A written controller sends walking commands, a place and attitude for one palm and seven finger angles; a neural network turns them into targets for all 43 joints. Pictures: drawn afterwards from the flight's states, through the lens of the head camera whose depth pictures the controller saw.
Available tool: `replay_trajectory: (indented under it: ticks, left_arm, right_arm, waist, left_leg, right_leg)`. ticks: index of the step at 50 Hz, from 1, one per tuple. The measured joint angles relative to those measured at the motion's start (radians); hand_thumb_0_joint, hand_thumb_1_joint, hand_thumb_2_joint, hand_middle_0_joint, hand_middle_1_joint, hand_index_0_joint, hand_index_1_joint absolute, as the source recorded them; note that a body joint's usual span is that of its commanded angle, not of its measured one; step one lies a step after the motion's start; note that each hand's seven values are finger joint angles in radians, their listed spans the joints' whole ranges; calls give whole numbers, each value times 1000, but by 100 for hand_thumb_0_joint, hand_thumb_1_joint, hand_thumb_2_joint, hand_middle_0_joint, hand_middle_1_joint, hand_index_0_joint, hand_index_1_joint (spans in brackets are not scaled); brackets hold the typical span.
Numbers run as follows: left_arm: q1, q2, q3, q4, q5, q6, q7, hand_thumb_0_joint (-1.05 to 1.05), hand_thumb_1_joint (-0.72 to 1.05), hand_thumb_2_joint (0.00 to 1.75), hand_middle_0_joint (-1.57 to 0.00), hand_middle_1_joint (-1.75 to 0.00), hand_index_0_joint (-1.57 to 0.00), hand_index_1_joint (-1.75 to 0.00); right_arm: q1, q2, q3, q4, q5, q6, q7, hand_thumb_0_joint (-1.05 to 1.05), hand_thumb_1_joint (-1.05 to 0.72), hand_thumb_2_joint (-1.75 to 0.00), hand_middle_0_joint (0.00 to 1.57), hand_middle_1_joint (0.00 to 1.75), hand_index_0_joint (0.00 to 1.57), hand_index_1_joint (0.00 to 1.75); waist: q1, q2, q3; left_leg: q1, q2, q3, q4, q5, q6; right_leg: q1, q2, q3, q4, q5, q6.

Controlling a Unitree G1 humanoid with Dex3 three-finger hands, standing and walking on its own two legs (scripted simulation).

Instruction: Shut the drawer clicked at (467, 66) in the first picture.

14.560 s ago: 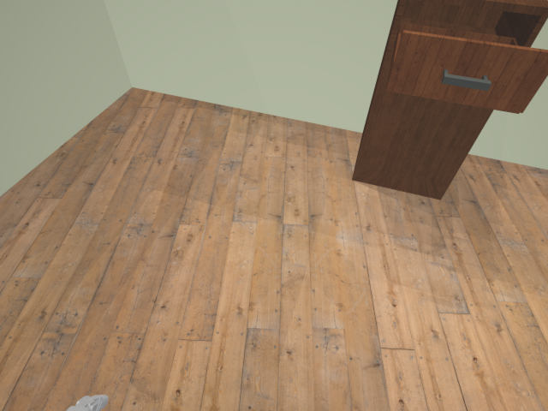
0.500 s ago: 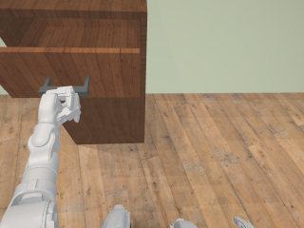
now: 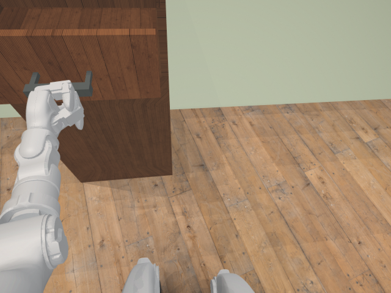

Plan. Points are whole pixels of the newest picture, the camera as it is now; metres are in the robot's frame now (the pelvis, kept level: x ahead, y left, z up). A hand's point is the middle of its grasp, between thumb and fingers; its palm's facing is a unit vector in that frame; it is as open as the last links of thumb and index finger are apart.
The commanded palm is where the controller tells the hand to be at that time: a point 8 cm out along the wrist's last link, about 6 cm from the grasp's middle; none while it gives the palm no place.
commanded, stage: push the drawer shut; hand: left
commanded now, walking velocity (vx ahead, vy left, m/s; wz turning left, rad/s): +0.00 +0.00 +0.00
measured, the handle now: (61, 83) +0.54 +0.27 +0.08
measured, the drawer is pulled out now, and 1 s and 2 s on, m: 0.09 0.00 0.00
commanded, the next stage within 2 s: pull the fist back off the drawer in 1.02 s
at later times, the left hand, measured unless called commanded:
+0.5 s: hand (81, 88) +0.52 +0.23 +0.08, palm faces +0.08 -1.00 -0.02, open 3.2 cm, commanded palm +0.51 +0.26 +0.08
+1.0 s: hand (78, 76) +0.55 +0.24 +0.08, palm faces +0.08 -1.00 -0.02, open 3.2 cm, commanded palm +0.57 +0.26 +0.08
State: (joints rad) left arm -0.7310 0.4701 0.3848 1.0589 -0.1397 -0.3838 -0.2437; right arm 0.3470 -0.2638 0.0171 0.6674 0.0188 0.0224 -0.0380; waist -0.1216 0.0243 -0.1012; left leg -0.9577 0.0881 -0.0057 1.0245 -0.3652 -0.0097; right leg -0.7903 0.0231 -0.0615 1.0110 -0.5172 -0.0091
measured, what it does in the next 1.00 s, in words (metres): stands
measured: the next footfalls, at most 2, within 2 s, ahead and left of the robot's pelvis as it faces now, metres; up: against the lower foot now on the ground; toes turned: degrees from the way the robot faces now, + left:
none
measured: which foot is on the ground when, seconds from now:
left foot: down 0.00-1.00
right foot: down 0.00-1.00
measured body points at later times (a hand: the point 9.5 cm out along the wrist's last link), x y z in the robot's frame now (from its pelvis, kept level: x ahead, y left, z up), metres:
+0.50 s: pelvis +0.00 +0.01 -0.01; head +0.13 +0.03 +0.42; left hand +0.51 +0.28 +0.08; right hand +0.00 -0.26 -0.11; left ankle +0.07 +0.13 -0.67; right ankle -0.02 -0.12 -0.67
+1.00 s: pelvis -0.01 +0.01 -0.02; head +0.15 +0.05 +0.40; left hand +0.54 +0.29 +0.09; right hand -0.05 -0.25 -0.11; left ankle +0.07 +0.13 -0.67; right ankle -0.02 -0.12 -0.67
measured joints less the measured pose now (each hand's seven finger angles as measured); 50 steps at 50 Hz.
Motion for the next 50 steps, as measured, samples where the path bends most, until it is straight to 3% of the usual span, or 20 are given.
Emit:
replay_trajectory:
  ticks: [27, 40, 50]
  left_arm:
    - [-228, 122, 50, 162, 77, 38, 17, 4, 79, 91, -140, -160, -140, -160]
    - [-337, 202, 73, 226, 123, 68, 25, 6, 77, 90, -140, -160, -140, -160]
    - [-415, 245, 47, 280, 140, 83, 15, 4, 66, 92, -140, -160, -140, -160]
  right_arm:
    - [38, -2, 16, -3, -29, 20, 15, 0, -90, -89, 20, 30, 20, 30]
    - [60, -3, 29, -12, -44, 28, 22, 0, -90, -89, 20, 30, 21, 30]
    - [79, -4, 46, -2, -50, 23, 20, 0, -90, -89, 20, 30, 21, 30]
  waist:
    - [-58, 5, -3]
    - [-101, 10, 0]
    - [-108, 14, 4]
  left_leg:
    - [-116, 11, -11, 51, -14, 7]
    - [-177, 17, -16, 78, -20, 14]
    - [-227, 11, -32, 101, -14, 18]
  right_leg:
    - [-104, 13, -5, 27, -2, 6]
    - [-157, 19, -7, 39, 2, 13]
    - [-197, 16, -21, 58, 3, 16]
